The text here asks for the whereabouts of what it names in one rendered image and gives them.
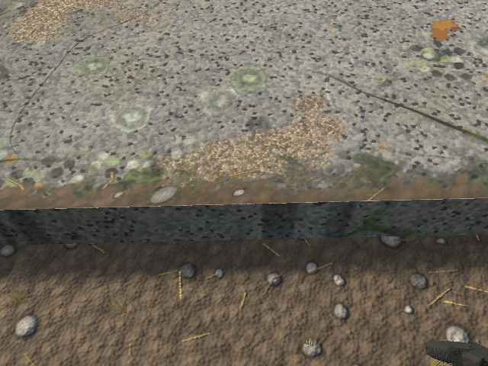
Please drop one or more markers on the robot right hand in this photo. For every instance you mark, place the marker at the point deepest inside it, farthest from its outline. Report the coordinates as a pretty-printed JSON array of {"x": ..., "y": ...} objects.
[{"x": 458, "y": 353}]

